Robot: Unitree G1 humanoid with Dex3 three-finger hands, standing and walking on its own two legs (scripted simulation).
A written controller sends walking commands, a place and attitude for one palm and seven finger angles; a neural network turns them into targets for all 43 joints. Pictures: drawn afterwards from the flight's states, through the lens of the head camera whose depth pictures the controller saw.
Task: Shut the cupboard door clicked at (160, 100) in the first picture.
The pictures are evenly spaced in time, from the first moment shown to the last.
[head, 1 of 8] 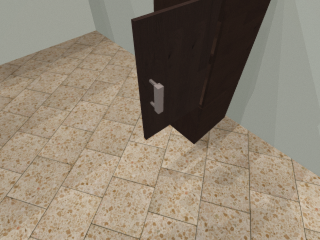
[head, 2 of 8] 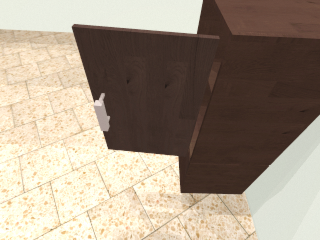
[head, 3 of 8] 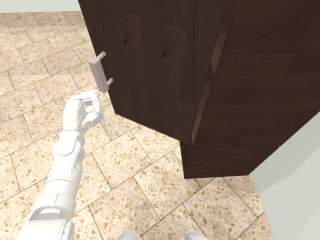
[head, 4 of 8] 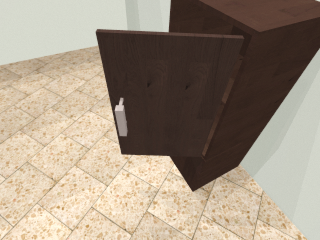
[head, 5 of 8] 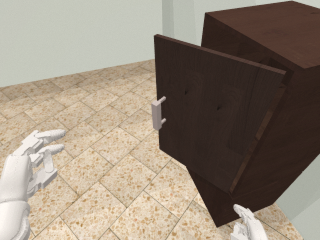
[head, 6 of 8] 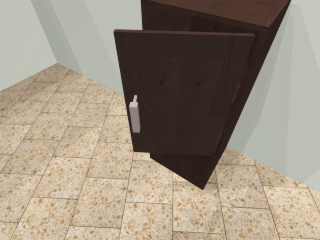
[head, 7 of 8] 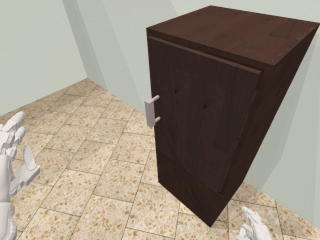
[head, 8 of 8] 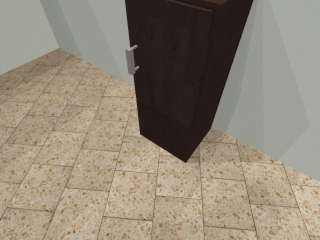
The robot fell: no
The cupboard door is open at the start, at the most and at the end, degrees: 86 86 0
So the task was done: yes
